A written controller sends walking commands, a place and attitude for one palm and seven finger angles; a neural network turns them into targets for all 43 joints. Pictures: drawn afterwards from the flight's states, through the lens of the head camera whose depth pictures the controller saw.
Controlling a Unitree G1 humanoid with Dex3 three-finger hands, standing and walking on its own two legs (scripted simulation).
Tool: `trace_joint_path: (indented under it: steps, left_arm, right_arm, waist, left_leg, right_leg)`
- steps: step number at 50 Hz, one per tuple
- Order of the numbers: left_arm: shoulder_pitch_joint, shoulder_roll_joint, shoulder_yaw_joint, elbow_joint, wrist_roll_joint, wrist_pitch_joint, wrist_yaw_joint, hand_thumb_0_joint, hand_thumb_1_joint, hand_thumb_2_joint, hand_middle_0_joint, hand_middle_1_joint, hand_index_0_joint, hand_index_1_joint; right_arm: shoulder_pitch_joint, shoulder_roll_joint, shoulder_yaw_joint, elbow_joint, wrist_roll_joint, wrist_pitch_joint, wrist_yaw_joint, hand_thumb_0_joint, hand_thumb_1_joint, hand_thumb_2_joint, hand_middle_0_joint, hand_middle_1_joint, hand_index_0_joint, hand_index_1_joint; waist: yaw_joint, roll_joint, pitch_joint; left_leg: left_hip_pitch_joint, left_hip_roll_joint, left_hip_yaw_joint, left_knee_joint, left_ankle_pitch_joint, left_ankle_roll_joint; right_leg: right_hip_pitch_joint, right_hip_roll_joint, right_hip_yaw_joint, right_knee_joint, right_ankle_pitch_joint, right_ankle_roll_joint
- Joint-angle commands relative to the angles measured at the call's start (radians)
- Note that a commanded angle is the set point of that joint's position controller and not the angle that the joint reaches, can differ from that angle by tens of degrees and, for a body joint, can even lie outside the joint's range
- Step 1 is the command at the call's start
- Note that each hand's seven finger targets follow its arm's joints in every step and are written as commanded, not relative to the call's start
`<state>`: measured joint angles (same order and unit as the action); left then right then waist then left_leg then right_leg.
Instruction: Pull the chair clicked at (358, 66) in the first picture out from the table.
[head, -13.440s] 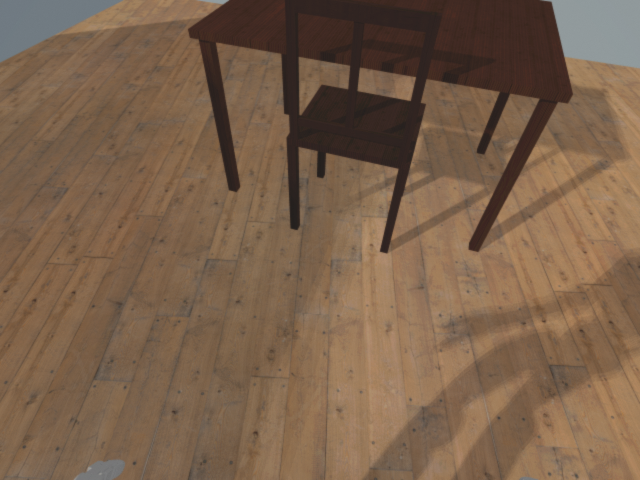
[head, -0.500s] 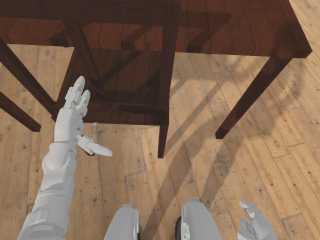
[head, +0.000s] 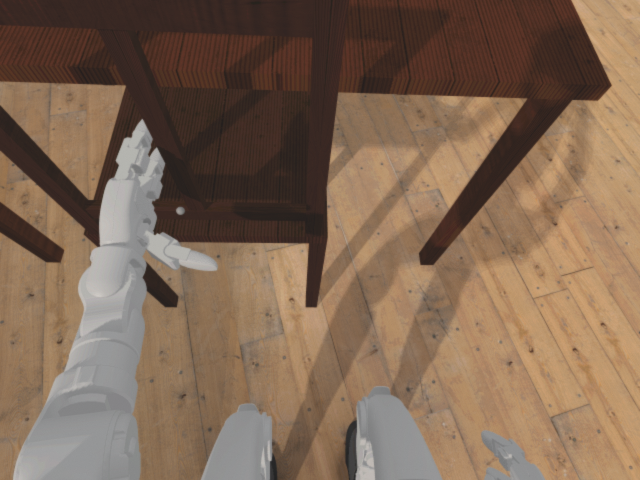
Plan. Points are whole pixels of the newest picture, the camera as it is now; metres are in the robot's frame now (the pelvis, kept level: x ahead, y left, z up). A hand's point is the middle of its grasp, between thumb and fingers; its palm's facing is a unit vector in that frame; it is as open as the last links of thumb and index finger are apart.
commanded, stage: push the fingers through the gap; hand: left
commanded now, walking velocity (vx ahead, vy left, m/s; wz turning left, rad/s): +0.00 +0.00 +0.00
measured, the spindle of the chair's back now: (167, 141) +0.51 +0.18 +0.05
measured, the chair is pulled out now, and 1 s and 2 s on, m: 0.00 0.00 0.01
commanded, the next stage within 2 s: hook a spindle and tug to test in 0.80 s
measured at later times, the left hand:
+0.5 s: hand (191, 178) +0.48 +0.16 +0.02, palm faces -0.03 -1.00 -0.03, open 16.9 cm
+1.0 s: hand (181, 184) +0.47 +0.17 +0.02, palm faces -0.04 -1.00 -0.03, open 16.9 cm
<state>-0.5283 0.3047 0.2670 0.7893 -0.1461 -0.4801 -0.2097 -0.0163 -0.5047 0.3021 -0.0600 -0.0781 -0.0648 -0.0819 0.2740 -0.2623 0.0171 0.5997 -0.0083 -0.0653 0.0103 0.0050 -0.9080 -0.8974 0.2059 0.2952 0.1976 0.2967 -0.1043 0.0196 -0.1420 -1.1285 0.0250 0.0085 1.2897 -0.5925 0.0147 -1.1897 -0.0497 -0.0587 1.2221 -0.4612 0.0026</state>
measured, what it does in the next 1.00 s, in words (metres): stands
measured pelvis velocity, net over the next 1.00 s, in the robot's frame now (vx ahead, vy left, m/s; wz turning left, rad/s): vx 0.00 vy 0.00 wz -0.01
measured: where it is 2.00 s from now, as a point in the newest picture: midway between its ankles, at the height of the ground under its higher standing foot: outside the picture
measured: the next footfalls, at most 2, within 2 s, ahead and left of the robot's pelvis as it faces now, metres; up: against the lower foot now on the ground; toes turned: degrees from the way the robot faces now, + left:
none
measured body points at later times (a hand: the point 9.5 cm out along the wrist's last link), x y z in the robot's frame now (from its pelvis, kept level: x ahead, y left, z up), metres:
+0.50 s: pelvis +0.00 +0.00 +0.00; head +0.16 +0.01 +0.42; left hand +0.48 +0.21 +0.03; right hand +0.05 -0.26 -0.12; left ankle +0.00 +0.11 -0.62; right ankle +0.06 -0.13 -0.62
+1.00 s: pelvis +0.00 +0.00 +0.00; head +0.15 +0.02 +0.42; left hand +0.47 +0.22 +0.03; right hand +0.07 -0.26 -0.12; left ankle +0.00 +0.11 -0.62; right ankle +0.06 -0.13 -0.62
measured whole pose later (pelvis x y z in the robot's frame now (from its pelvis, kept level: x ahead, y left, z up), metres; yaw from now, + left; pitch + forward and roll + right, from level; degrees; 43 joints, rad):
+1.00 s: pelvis +0.00 +0.00 +0.00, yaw -1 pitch +26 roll -2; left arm -0.69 0.36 0.32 0.96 -0.12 -0.51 -0.22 -0.02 -0.50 0.30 -0.07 -0.11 -0.07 -0.11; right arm 0.28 -0.26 0.02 0.59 -0.03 0.01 0.03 0.00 -0.91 -0.90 0.21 0.30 0.20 0.30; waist -0.14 0.02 -0.14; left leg -1.16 0.03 0.00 1.30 -0.60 0.02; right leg -1.21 -0.04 -0.06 1.22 -0.45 0.01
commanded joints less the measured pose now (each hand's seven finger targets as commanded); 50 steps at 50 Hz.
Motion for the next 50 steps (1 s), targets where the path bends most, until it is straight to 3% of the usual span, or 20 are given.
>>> trace_joint_path:
  steps: [1, 3, 5, 9, 12, 14, 16, 19, 22, 25, 30, 32, 34, 35, 36, 39, 42, 45, 47, 50]
  left_arm:
    - [-0.375, 0.177, 0.047, -0.165, -0.003, -0.079, 0.001, 0.0, -0.5, 0.3, -0.06, -0.08, -0.06, -0.08]
    - [-0.393, 0.208, 0.066, -0.136, 0.006, -0.079, 0.003, 0.0, -0.5, 0.3, -0.06, -0.08, -0.06, -0.08]
    - [-0.442, 0.174, 0.038, -0.118, 0.013, -0.081, 0.003, 0.0, -0.5, 0.3, -0.06, -0.08, -0.06, -0.08]
    - [-0.476, 0.229, 0.087, -0.067, 0.02, -0.085, 0.014, 0.0, -0.5, 0.3, -0.06, -0.08, -0.06, -0.08]
    - [-0.507, 0.237, 0.091, -0.04, 0.031, -0.088, 0.013, 0.0, -0.5, 0.3, -0.06, -0.08, -0.06, -0.08]
    - [-0.519, 0.252, 0.101, -0.061, 0.031, -0.095, 0.01, 0.0, -0.5, 0.3, -0.06, -0.08, -0.06, -0.08]
    - [-0.511, 0.24, 0.09, -0.063, 0.033, -0.094, 0.009, 0.0, -0.5, 0.3, -0.06, -0.08, -0.06, -0.08]
    - [-0.529, 0.202, 0.067, -0.02, 0.03, -0.082, 0.01, 0.0, -0.5, 0.3, -0.06, -0.08, -0.06, -0.08]
    - [-0.554, 0.262, 0.113, 0.017, 0.039, -0.079, 0.016, 0.0, -0.5, 0.3, -0.06, -0.08, -0.06, -0.08]
    - [-0.542, 0.293, 0.136, -0.025, 0.039, -0.097, 0.013, 0.0, -0.5, 0.3, -0.06, -0.08, -0.06, -0.08]
    - [-0.513, 0.283, 0.127, -0.041, 0.028, -0.097, -0.008, 0.0, -0.5, 0.3, -0.06, -0.08, -0.06, -0.08]
    - [-0.494, 0.281, 0.129, -0.041, 0.018, -0.092, -0.013, 0.0, -0.5, 0.3, -0.06, -0.08, -0.06, -0.08]
    - [-0.501, 0.245, 0.09, -0.063, 0.016, -0.09, -0.024, 0.0, -0.5, 0.3, -0.06, -0.08, -0.06, -0.08]
    - [-0.492, 0.257, 0.106, -0.067, 0.013, -0.091, -0.021, 0.0, -0.5, 0.3, -0.06, -0.08, -0.06, -0.08]
    - [-0.499, 0.228, 0.079, -0.07, 0.012, -0.09, -0.021, 0.0, -0.5, 0.3, -0.06, -0.08, -0.06, -0.08]
    - [-0.519, 0.226, 0.079, -0.063, 0.009, -0.092, -0.016, 0.0, -0.5, 0.3, -0.06, -0.08, -0.06, -0.08]
    - [-0.512, 0.259, 0.106, -0.029, 0.02, -0.096, -0.007, 0.0, -0.5, 0.3, -0.06, -0.08, -0.06, -0.08]
    - [-0.536, 0.242, 0.083, -0.052, 0.025, -0.11, -0.011, 0.0, -0.5, 0.3, -0.06, -0.08, -0.06, -0.08]
    - [-0.52, 0.239, 0.084, -0.034, 0.022, -0.109, -0.01, 0.0, -0.5, 0.3, -0.095, -0.19, -0.095, -0.19]
    - [-0.539, 0.217, 0.065, -0.035, 0.023, -0.105, -0.011, 0.0, -0.5, 0.3, -0.148, -0.354, -0.148, -0.354]
  right_arm:
    - [0.105, -0.16, -0.068, -0.075, -0.003, -0.023, -0.007, 0.0, -0.9, -0.9, 0.2, 0.3, 0.2, 0.3]
    - [0.116, -0.163, -0.067, -0.073, -0.005, -0.017, -0.006, 0.0, -0.9, -0.9, 0.2, 0.3, 0.2, 0.3]
    - [0.116, -0.16, -0.066, -0.067, -0.006, -0.012, -0.004, 0.0, -0.9, -0.9, 0.2, 0.3, 0.2, 0.3]
    - [0.133, -0.167, -0.064, -0.064, -0.012, 0.001, -0.002, 0.0, -0.9, -0.9, 0.2, 0.3, 0.2, 0.3]
    - [0.141, -0.165, -0.062, -0.062, -0.016, 0.01, 0.0, 0.0, -0.9, -0.9, 0.2, 0.3, 0.2, 0.3]
    - [0.147, -0.167, -0.065, -0.065, -0.017, 0.016, 0.002, 0.0, -0.9, -0.9, 0.2, 0.3, 0.2, 0.3]
    - [0.147, -0.164, -0.065, -0.067, -0.018, 0.024, 0.006, 0.0, -0.9, -0.9, 0.2, 0.3, 0.2, 0.3]
    - [0.159, -0.164, -0.067, -0.056, -0.018, 0.033, 0.008, 0.0, -0.9, -0.9, 0.2, 0.3, 0.2, 0.3]
    - [0.162, -0.167, -0.062, -0.056, -0.019, 0.044, 0.006, 0.0, -0.9, -0.9, 0.2, 0.3, 0.2, 0.3]
    - [0.164, -0.164, -0.06, -0.068, -0.023, 0.048, 0.007, 0.0, -0.9, -0.9, 0.2, 0.3, 0.2, 0.3]
    - [0.164, -0.163, -0.061, -0.068, -0.02, 0.055, 0.01, 0.0, -0.9, -0.9, 0.2, 0.3, 0.2, 0.3]
    - [0.161, -0.165, -0.061, -0.068, -0.018, 0.056, 0.01, 0.0, -0.9, -0.9, 0.2, 0.3, 0.2, 0.3]
    - [0.157, -0.163, -0.061, -0.071, -0.015, 0.056, 0.01, 0.0, -0.9, -0.9, 0.2, 0.3, 0.2, 0.3]
    - [0.158, -0.166, -0.064, -0.068, -0.016, 0.057, 0.01, 0.0, -0.9, -0.9, 0.2, 0.3, 0.2, 0.3]
    - [0.155, -0.163, -0.063, -0.066, -0.016, 0.056, 0.01, 0.0, -0.9, -0.9, 0.2, 0.3, 0.2, 0.3]
    - [0.157, -0.165, -0.065, -0.058, -0.015, 0.054, 0.008, 0.0, -0.9, -0.9, 0.2, 0.3, 0.2, 0.3]
    - [0.152, -0.165, -0.062, -0.056, -0.016, 0.055, 0.006, 0.0, -0.9, -0.9, 0.2, 0.3, 0.2, 0.3]
    - [0.144, -0.162, -0.062, -0.058, -0.018, 0.051, 0.006, 0.0, -0.9, -0.9, 0.2, 0.3, 0.2, 0.3]
    - [0.14, -0.165, -0.062, -0.059, -0.018, 0.052, 0.007, 0.0, -0.9, -0.9, 0.2, 0.3, 0.2, 0.3]
    - [0.139, -0.164, -0.063, -0.06, -0.018, 0.054, 0.008, 0.0, -0.9, -0.9, 0.2, 0.3, 0.2, 0.3]
  waist:
    - [-0.016, 0.051, -0.48]
    - [-0.014, 0.06, -0.482]
    - [-0.03, 0.077, -0.478]
    - [-0.029, 0.048, -0.497]
    - [-0.033, 0.068, -0.505]
    - [-0.029, 0.085, -0.549]
    - [-0.026, 0.101, -0.557]
    - [-0.049, 0.068, -0.522]
    - [-0.046, 0.051, -0.493]
    - [-0.033, 0.066, -0.555]
    - [-0.029, 0.099, -0.55]
    - [-0.033, 0.055, -0.542]
    - [-0.034, 0.109, -0.536]
    - [-0.029, 0.098, -0.538]
    - [-0.04, 0.097, -0.529]
    - [-0.048, 0.075, -0.509]
    - [-0.039, 0.058, -0.483]
    - [-0.042, 0.116, -0.507]
    - [-0.039, 0.097, -0.498]
    - [-0.045, 0.119, -0.512]
  left_leg:
    - [0.213, -0.028, -0.036, -0.174, 0.358, -0.003]
    - [0.21, -0.029, -0.038, -0.17, 0.365, -0.003]
    - [0.225, -0.027, -0.04, -0.168, 0.362, -0.005]
    - [0.207, -0.027, -0.043, -0.16, 0.372, -0.002]
    - [0.198, -0.028, -0.042, -0.156, 0.379, -0.001]
    - [0.234, -0.025, -0.044, -0.151, 0.417, -0.004]
    - [0.249, -0.022, -0.046, -0.153, 0.443, -0.008]
    - [0.235, -0.02, -0.045, -0.15, 0.427, -0.003]
    - [0.165, -0.028, -0.034, -0.152, 0.355, 0.005]
    - [0.187, -0.028, -0.031, -0.147, 0.397, 0.006]
    - [0.216, -0.024, -0.032, -0.151, 0.426, 0.002]
    - [0.197, -0.024, -0.03, -0.155, 0.408, 0.006]
    - [0.237, -0.022, -0.036, -0.163, 0.417, -0.001]
    - [0.246, -0.02, -0.04, -0.163, 0.424, -0.003]
    - [0.25, -0.02, -0.039, -0.163, 0.425, -0.002]
    - [0.237, -0.02, -0.042, -0.162, 0.409, 0.0]
    - [0.197, -0.024, -0.037, -0.162, 0.37, 0.002]
    - [0.249, -0.023, -0.041, -0.16, 0.401, -0.004]
    - [0.241, -0.022, -0.044, -0.163, 0.395, -0.005]
    - [0.263, -0.02, -0.051, -0.159, 0.409, -0.008]
  right_leg:
    - [0.339, 0.044, 0.032, -0.118, 0.236, -0.028]
    - [0.335, 0.046, 0.032, -0.111, 0.239, -0.031]
    - [0.3, 0.045, 0.027, -0.111, 0.225, -0.029]
    - [0.321, 0.048, 0.03, -0.106, 0.24, -0.028]
    - [0.323, 0.048, 0.032, -0.102, 0.252, -0.029]
    - [0.326, 0.049, 0.032, -0.096, 0.275, -0.029]
    - [0.326, 0.05, 0.029, -0.094, 0.289, -0.031]
    - [0.304, 0.053, 0.026, -0.105, 0.28, -0.026]
    - [0.336, 0.051, 0.038, -0.114, 0.25, -0.024]
    - [0.376, 0.053, 0.045, -0.107, 0.3, -0.026]
    - [0.371, 0.055, 0.041, -0.109, 0.32, -0.027]
    - [0.39, 0.056, 0.043, -0.119, 0.316, -0.024]
    - [0.351, 0.057, 0.036, -0.117, 0.301, -0.028]
    - [0.346, 0.056, 0.031, -0.116, 0.295, -0.029]
    - [0.338, 0.056, 0.03, -0.12, 0.295, -0.027]
    - [0.33, 0.057, 0.029, -0.12, 0.285, -0.025]
    - [0.344, 0.056, 0.035, -0.124, 0.261, -0.026]
    - [0.309, 0.054, 0.029, -0.115, 0.265, -0.03]
    - [0.312, 0.055, 0.027, -0.117, 0.255, -0.031]
    - [0.284, 0.054, 0.022, -0.109, 0.251, -0.031]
